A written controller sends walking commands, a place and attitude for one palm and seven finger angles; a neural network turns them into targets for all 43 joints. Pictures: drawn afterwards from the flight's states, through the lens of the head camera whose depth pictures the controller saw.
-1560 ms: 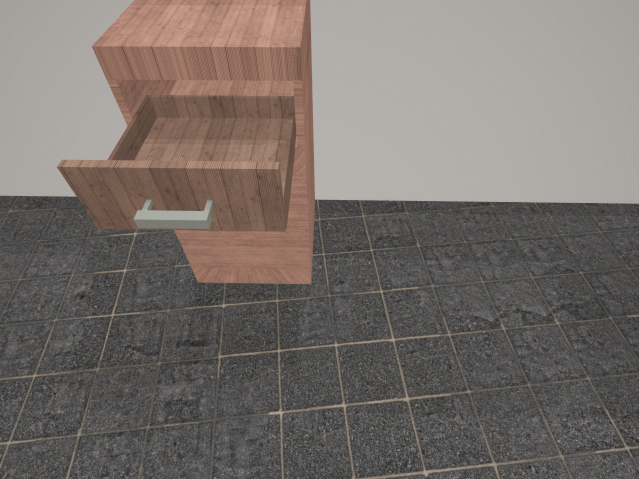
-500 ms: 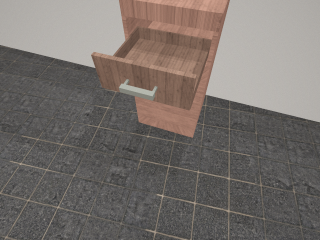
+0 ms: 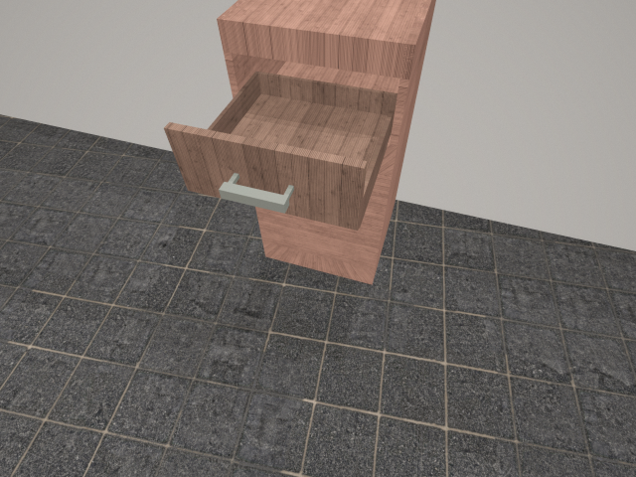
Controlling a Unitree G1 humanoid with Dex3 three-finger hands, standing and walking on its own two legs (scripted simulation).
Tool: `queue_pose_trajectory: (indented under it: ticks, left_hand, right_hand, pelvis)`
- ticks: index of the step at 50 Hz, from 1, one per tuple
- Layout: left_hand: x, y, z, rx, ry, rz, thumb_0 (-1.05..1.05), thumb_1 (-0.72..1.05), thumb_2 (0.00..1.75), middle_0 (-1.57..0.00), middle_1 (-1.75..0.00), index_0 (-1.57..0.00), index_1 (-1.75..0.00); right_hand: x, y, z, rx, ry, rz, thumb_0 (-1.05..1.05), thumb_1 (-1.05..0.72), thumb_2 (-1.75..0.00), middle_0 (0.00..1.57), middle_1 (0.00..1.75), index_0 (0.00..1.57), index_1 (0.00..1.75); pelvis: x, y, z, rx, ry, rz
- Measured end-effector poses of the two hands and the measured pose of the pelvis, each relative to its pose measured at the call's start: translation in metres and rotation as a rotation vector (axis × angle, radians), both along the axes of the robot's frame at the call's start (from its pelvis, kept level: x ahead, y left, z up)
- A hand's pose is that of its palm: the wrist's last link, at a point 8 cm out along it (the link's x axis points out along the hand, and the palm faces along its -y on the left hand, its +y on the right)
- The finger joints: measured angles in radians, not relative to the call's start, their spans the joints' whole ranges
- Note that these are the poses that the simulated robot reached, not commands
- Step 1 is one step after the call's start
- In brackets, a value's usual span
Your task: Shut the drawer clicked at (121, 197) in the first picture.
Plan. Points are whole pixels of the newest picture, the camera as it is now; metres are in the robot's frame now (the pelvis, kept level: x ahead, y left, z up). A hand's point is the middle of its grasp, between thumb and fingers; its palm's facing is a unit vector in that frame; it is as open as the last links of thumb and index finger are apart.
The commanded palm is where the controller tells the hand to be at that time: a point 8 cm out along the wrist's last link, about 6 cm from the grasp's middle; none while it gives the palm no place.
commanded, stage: look at it before walking up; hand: left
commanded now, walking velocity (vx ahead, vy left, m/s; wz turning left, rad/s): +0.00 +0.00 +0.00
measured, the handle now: (258, 190) +0.60 +0.15 -0.04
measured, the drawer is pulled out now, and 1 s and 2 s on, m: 0.30 0.30 0.30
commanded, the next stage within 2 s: turn to face it in 0.28 s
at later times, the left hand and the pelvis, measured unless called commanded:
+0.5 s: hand out of the picture +0.06 +0.22 -0.17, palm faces +0.01 -0.96 -0.27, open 7.3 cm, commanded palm none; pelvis -0.01 +0.00 +0.00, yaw -1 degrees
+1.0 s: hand out of the picture +0.05 +0.18 -0.17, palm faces -0.11 -0.95 -0.28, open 7.3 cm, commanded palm none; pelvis -0.02 -0.02 -0.01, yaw -10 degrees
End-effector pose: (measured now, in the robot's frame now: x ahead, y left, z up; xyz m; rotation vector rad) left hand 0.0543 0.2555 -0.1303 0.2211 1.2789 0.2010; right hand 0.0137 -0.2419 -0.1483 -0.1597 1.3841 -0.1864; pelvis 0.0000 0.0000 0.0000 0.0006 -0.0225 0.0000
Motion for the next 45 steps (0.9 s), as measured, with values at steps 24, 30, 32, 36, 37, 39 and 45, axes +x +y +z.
queue_pose_trajectory:
  ticks: [24, 30, 32, 36, 37, 39, 45]
  left_hand:
    - [-0.002, 0.011, -0.002, 0.001, 0.003, -0.016, 0.01, 0.91, 0.9, -0.2, -0.3, -0.2, -0.3]
    - [-0.008, 0.009, -0.009, -0.016, 0.044, -0.031, 0.01, 0.91, 0.9, -0.2, -0.3, -0.2, -0.3]
    - [-0.008, 0.008, -0.012, -0.024, 0.056, -0.042, 0.01, 0.91, 0.9, -0.2, -0.3, -0.2, -0.3]
    - [-0.006, 0.004, -0.017, -0.032, 0.067, -0.068, 0.01, 0.91, 0.9, -0.2, -0.3, -0.2, -0.3]
    - [-0.004, 0.003, -0.017, -0.03, 0.067, -0.074, 0.01, 0.91, 0.9, -0.2, -0.3, -0.2, -0.3]
    - [-0.001, -0.001, -0.018, -0.022, 0.066, -0.083, 0.01, 0.91, 0.9, -0.2, -0.3, -0.2, -0.3]
    - [0.002, -0.018, -0.013, 0.017, 0.042, -0.109, 0.0, 0.91, 0.9, -0.2, -0.3, -0.2, -0.3]
  right_hand:
    - [0.015, -0.017, 0.012, -0.061, -0.054, 0.018, 0.0, -0.91, -0.9, 0.2, 0.3, 0.2, 0.3]
    - [0.009, -0.003, 0.006, -0.044, -0.066, -0.026, 0.0, -0.91, -0.9, 0.2, 0.3, 0.2, 0.3]
    - [0.003, 0.002, 0.004, -0.037, -0.064, -0.045, 0.0, -0.91, -0.9, 0.2, 0.3, 0.2, 0.3]
    - [-0.011, 0.008, -0.001, -0.025, -0.051, -0.08, 0.0, -0.91, -0.9, 0.2, 0.3, 0.2, 0.3]
    - [-0.015, 0.008, -0.003, -0.022, -0.046, -0.087, 0.0, -0.91, -0.9, 0.2, 0.3, 0.2, 0.3]
    - [-0.024, 0.006, -0.009, -0.013, -0.034, -0.101, 0.0, -0.91, -0.9, 0.2, 0.3, 0.2, 0.3]
    - [-0.036, -0.014, -0.026, 0.012, 0.009, -0.141, 0.0, -0.91, -0.9, 0.2, 0.3, 0.2, 0.3]
  pelvis:
    - [-0.006, 0.003, 0.001, -0.004, 0.0, -0.019]
    - [-0.009, 0.008, -0.003, -0.005, 0.002, -0.059]
    - [-0.011, 0.009, -0.005, -0.003, 0.004, -0.074]
    - [-0.016, 0.009, -0.009, 0.009, 0.011, -0.102]
    - [-0.017, 0.008, -0.011, 0.016, 0.012, -0.109]
    - [-0.019, 0.004, -0.013, 0.025, 0.011, -0.126]
    - [-0.022, -0.013, -0.019, 0.023, 0.015, -0.143]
